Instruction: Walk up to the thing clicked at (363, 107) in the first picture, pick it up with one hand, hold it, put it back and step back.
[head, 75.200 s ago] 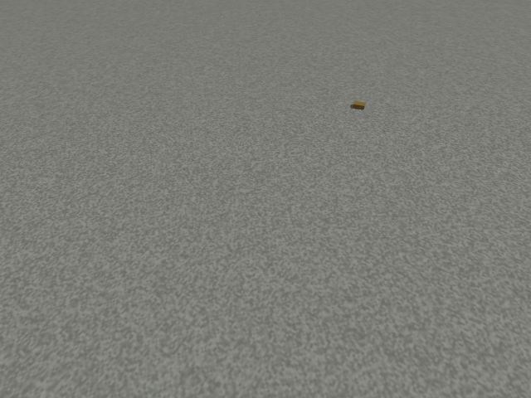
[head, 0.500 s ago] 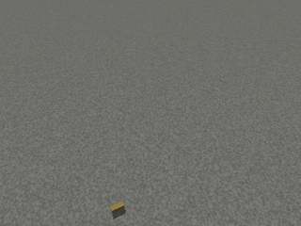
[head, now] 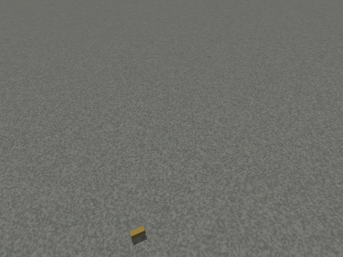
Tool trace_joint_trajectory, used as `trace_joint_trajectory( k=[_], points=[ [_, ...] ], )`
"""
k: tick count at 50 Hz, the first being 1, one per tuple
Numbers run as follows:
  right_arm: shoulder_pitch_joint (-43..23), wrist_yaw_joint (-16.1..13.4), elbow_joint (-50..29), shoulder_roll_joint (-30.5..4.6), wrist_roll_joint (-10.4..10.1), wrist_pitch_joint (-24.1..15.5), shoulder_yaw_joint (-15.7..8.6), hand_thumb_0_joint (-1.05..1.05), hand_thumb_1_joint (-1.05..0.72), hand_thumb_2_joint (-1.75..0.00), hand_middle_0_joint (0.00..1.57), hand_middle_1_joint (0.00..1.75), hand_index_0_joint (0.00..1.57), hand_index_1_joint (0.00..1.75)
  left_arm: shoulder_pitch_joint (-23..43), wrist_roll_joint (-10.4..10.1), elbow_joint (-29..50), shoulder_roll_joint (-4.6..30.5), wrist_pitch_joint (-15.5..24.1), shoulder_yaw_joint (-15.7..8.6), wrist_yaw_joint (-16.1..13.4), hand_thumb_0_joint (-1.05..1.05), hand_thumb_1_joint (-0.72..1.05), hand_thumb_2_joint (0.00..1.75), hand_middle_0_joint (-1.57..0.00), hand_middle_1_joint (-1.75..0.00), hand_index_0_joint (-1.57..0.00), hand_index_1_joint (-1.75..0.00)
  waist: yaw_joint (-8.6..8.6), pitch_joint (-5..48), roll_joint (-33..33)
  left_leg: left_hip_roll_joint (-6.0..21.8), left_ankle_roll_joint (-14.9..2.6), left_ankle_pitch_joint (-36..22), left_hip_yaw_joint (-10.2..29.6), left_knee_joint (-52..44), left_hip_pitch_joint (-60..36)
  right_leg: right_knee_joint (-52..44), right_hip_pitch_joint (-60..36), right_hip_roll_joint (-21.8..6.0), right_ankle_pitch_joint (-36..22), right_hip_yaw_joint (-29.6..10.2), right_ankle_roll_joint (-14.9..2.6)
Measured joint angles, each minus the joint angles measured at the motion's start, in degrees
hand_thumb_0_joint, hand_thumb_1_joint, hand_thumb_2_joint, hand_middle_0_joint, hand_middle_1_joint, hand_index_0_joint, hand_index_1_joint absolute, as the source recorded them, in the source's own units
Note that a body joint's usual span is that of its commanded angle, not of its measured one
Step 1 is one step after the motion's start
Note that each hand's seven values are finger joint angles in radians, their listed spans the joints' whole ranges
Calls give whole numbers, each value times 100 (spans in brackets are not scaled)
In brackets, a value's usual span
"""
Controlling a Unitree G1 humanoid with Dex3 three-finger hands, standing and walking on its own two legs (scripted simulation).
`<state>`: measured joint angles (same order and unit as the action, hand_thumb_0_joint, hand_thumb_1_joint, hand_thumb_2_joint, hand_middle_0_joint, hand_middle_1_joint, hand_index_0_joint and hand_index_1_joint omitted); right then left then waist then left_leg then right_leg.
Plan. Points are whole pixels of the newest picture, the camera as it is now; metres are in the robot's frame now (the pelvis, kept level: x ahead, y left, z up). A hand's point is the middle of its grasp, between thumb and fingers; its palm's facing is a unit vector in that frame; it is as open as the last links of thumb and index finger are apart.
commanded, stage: stand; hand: left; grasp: from above
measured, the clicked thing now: (137, 232) +0.43 +0.24 -0.75
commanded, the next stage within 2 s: step back in 1.46 s
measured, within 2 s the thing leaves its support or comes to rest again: neither
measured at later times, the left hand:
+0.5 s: hand out of the picture +0.10 +0.23 -0.15, palm faces +0.03 -0.94 -0.33, open 7.4 cm
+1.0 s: hand out of the picture +0.09 +0.23 -0.15, palm faces +0.01 -0.94 -0.33, open 7.4 cm
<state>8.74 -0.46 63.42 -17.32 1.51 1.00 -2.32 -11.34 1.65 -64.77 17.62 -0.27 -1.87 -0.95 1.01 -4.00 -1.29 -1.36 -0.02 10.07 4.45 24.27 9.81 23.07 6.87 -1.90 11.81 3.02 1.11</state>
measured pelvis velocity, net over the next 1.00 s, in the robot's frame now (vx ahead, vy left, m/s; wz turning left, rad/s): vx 0.03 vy -0.02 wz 0.00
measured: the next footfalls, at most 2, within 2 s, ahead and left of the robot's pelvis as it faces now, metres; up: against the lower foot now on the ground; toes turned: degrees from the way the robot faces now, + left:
left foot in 1.76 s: +0.01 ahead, +0.15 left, +0.00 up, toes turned -1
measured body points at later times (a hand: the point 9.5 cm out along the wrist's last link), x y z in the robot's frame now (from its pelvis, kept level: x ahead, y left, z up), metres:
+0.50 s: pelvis +0.02 -0.01 +0.00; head +0.02 -0.02 +0.45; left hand +0.10 +0.28 -0.13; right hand +0.10 -0.30 -0.14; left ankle +0.04 +0.12 -0.74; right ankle +0.01 -0.13 -0.74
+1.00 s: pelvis +0.03 -0.02 +0.00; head +0.03 -0.02 +0.45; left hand +0.09 +0.28 -0.13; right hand +0.10 -0.31 -0.13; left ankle +0.04 +0.12 -0.74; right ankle +0.01 -0.13 -0.74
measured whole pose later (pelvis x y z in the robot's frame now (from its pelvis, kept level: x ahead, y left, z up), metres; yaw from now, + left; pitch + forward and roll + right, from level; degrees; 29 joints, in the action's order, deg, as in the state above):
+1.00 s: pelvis +0.03 -0.02 +0.00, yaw +0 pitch -3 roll +0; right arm 6.4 -0.8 65.0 -18.7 1.0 0.0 -0.5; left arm -6.9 0.8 -64.9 18.2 0.3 -1.2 -0.1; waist 0.7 -3.3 -1.0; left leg -0.1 1.3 9.9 4.9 19.9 6.8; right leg 19.0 4.0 -0.7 11.8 3.5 -0.1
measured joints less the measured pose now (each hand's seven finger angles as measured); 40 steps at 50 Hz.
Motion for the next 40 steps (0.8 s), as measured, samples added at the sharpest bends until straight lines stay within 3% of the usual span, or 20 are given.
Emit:
trace_joint_trajectory(
  k=[23,40],
  points=[
    [-177,-69,86,-69,-34,-93,155,0,-90,-90,20,30,20,30,552,-80,48,-50,42,2,36,1,90,90,-21,-30,-20,-30,-58,31,1,100,103,56,30,-240,-222,-217,-209,95,65,29,-91],
    [-215,-36,152,-125,-45,-109,162,0,-90,-90,20,30,20,30,487,-82,-28,40,56,33,74,1,90,90,-20,-30,-20,-30,-44,18,22,127,128,-5,51,-420,-273,-406,-269,122,2,50,-114]
  ],
)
